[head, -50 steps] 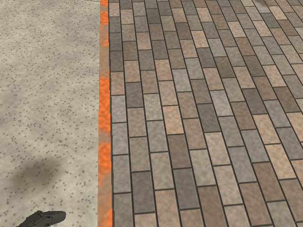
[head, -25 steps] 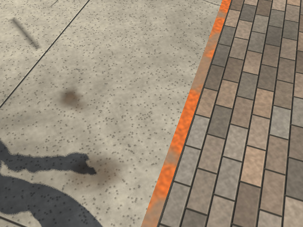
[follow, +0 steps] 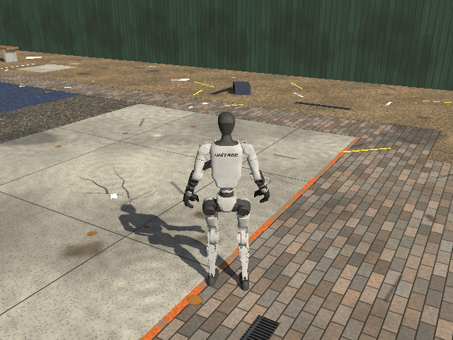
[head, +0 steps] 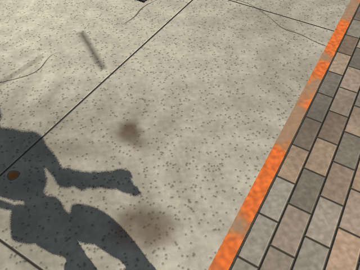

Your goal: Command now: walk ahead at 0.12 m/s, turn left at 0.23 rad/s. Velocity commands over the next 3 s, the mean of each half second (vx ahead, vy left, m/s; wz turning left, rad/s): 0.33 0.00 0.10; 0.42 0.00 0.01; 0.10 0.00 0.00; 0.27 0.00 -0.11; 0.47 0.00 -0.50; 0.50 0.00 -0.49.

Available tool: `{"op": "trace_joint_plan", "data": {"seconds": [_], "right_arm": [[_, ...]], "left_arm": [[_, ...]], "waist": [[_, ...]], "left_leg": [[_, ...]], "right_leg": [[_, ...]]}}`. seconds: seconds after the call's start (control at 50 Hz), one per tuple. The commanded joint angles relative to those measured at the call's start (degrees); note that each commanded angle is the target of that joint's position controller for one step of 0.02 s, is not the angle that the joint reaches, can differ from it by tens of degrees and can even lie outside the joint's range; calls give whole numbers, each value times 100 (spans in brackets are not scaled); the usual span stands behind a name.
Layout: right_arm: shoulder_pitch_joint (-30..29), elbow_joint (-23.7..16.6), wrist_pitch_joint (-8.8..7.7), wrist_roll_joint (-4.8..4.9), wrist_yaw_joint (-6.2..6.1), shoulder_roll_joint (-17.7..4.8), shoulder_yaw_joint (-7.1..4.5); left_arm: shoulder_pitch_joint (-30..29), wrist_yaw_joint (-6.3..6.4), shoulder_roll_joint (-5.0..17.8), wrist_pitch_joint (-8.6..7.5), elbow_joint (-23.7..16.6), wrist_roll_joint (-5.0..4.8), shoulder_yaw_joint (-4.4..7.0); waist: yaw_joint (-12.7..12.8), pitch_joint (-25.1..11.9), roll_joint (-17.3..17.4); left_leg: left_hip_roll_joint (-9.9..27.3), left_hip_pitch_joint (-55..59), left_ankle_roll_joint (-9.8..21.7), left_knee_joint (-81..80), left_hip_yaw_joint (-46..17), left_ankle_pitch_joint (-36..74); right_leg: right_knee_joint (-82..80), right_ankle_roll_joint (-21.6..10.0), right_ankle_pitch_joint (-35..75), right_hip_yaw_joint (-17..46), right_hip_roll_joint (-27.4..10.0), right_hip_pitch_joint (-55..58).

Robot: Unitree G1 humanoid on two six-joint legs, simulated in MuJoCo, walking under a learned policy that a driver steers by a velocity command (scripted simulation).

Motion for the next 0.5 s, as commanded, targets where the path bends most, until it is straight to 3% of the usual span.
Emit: {"op": "trace_joint_plan", "data": {"seconds": [0.02, 0.04, 0.06, 0.08, 0.1, 0.12, 0.14, 0.2, 0.24, 0.32, 0.36, 0.38, 0.4, 0.42, 0.44, 0.46, 0.48, 0.5], "right_arm": [[175, -178, -84, -43, 1, -354, -28], [193, -287, -132, -24, -5, -282, -24], [-228, -447, -223, 57, -30, -642, -112], [-335, -426, -284, 146, -41, -926, -238], [-101, -272, -306, 110, -32, -913, -267], [16, -184, -323, 51, -14, -812, -256], [-26, -147, -364, 31, 15, -657, -224], [-338, -151, -512, 75, 90, -248, -108], [-537, -193, -576, 106, 128, -88, -43], [-524, -190, -633, 176, 208, -249, -59], [-69, -13, -649, 186, 213, -346, -106], [371, 144, -637, 203, 180, -456, -167], [1030, 287, -632, 216, 118, -659, -256], [1726, 356, -606, 89, 42, -1211, -367], [2024, 440, -632, 45, 121, -1487, -433], [1687, 420, -690, 72, 165, -1044, -285], [1419, 383, -728, 57, 179, -759, -190], [1158, 353, -740, 32, 190, -647, -146]], "left_arm": [[477, -44, 544, -130, -271, 152, 109], [710, -30, 1036, -131, -181, 194, 216], [767, -41, 1322, -173, -193, 241, 311], [581, 19, 1207, -240, -240, 204, 283], [455, 83, 1049, -285, -226, 87, 246], [486, 120, 912, -317, -206, -13, 217], [607, 143, 820, -335, -155, -55, 192], [911, 151, 714, -362, -53, -63, 178], [1006, 138, 797, -360, -23, -89, 208], [1211, 48, 1052, -336, 61, -172, 279], [1128, 15, 1016, -302, 81, -207, 256], [1128, -1, 882, -303, 101, -174, 203], [1043, -25, 604, -338, 84, -101, 105], [919, -48, 74, -424, -161, 30, -58], [829, 8, 351, -549, -384, -126, 10], [719, 1, 799, -608, -363, -223, 138], [615, -39, 837, -637, -331, -250, 156], [574, -48, 727, -645, -265, -186, 146]], "waist": [[132, -713, 216], [28, -448, -867], [358, 36, -1474], [284, 404, -1280], [127, 399, -1097], [130, 306, -1025], [193, 275, -896], [385, 124, -846], [487, 64, -944], [495, 106, -982], [185, 53, -820], [-31, -88, -705], [-376, -411, -441], [-574, -937, 1022], [-619, -1026, 1720], [-511, -467, 1138], [-384, -114, 992], [-268, 28, 730]], "left_leg": [[673, -364, 326, -288, -915, -2166], [-86, -1034, 7, 788, 156, -2231], [10, -1498, -129, 1813, 236, -2111], [216, -1823, -120, 2466, -19, -1824], [334, -1988, -152, 2738, 21, -1490], [446, -2151, -198, 2815, 104, -1191], [545, -2208, -223, 2768, 183, -907], [596, -1714, -278, 1968, 636, -345], [561, -1113, -286, 1124, 792, -251], [511, -222, -172, 134, 938, -364], [433, 693, -18, -410, 1014, 18], [392, 1383, 79, -538, 1004, -13], [747, 2355, 249, -656, 531, -140], [2109, 3581, 774, -1088, -1419, -682], [2766, 3568, 1500, -1779, -3267, -1995], [2661, 3193, 1480, -1885, -2973, -2485], [2349, 2839, 1314, -1940, -2327, -2237], [2095, 2525, 1210, -2044, -1841, -1667]], "right_leg": [[-1274, -432, -65, 461, -585, 1367], [-1884, -1054, -1799, 1671, -1329, 1188], [-2799, -1690, -2991, 3138, -2059, 696], [-2882, -1719, -2904, 3242, -2067, 662], [-2776, -1550, -2480, 2843, -1859, 901], [-2711, -1410, -2111, 2489, -1683, 1231], [-2702, -1327, -1722, 2190, -1557, 1421], [-2711, -1200, -653, 1313, -1175, 1484], [-2674, -1189, -214, 962, -1071, 1324], [-2509, -1332, -292, 1010, -1311, 1004], [-2223, -1222, -288, 973, -1299, 623], [-1880, -1100, -103, 848, -1182, 347], [-928, -849, 192, 469, -872, -112], [1260, -398, -531, -261, -241, -1425], [2573, -302, -1541, -43, 119, -2507], [3175, -386, -1219, 242, -287, -2940], [3204, -480, -651, 218, -463, -2998], [3059, -482, -220, 166, -583, -2892]]}}
Next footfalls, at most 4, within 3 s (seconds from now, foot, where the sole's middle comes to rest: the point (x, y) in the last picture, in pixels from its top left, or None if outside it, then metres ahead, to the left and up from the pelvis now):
0.02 right None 0.05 -0.13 -0.77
0.40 left None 0.17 0.14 -0.77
0.88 right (211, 257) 0.52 -0.09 -0.77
1.28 left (146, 242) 0.57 0.15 -0.77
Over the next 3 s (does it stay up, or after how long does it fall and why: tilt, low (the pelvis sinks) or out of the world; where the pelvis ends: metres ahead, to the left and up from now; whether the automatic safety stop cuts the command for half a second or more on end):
stays up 1.15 -0.10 0.01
